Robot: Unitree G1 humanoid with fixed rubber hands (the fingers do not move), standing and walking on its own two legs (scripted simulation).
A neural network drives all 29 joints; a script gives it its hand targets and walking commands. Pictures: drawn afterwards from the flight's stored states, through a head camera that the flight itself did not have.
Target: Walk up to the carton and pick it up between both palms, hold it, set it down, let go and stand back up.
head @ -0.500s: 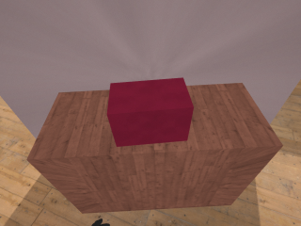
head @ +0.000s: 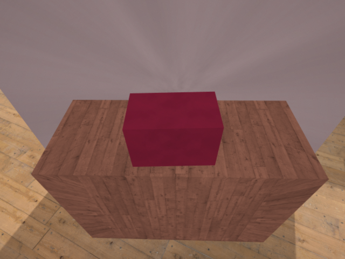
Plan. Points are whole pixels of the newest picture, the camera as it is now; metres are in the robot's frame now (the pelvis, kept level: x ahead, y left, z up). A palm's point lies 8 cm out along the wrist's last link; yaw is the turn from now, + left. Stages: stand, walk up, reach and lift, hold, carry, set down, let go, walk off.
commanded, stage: walk up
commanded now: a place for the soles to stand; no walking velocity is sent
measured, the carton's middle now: (173, 129) +0.51 +0.02 -0.02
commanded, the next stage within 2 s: reach and lift in 1.82 s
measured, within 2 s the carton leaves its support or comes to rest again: neither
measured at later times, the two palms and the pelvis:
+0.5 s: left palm out of the picture +0.05 +0.20 -0.13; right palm out of the picture +0.07 -0.23 -0.13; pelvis +0.01 -0.02 +0.00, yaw +1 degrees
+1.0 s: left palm out of the picture +0.04 +0.21 -0.14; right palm out of the picture +0.08 -0.23 -0.13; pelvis -0.01 -0.02 +0.00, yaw +1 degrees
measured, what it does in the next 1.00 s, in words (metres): stands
